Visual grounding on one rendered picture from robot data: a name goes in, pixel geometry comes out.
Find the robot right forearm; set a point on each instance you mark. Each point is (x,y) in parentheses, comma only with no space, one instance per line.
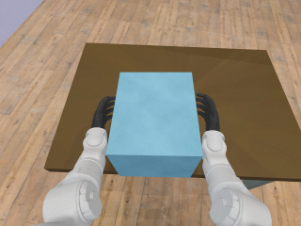
(217,169)

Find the left robot upper arm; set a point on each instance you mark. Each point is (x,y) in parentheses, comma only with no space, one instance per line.
(73,204)

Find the robot left forearm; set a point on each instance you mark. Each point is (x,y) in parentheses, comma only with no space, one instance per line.
(91,162)

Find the left robot hand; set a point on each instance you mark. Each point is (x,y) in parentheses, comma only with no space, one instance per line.
(100,118)

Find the right robot upper arm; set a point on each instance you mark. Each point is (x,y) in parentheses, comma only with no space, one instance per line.
(232,207)

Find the carton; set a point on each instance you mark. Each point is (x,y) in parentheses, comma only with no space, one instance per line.
(154,129)

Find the right robot hand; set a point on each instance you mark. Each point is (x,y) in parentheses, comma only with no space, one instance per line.
(211,115)

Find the table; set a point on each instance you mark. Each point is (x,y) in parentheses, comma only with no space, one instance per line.
(261,133)

